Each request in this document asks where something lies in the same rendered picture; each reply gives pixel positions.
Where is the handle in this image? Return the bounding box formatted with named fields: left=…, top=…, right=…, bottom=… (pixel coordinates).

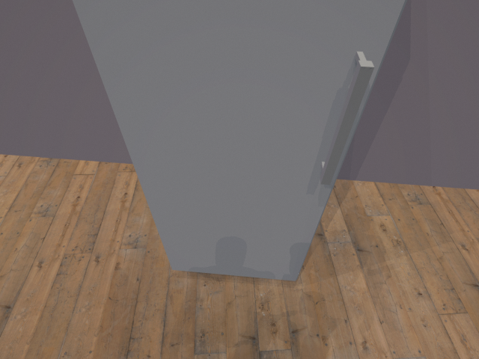
left=320, top=52, right=374, bottom=185

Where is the fridge door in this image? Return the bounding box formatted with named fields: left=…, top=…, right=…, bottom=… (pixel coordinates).
left=73, top=0, right=405, bottom=281

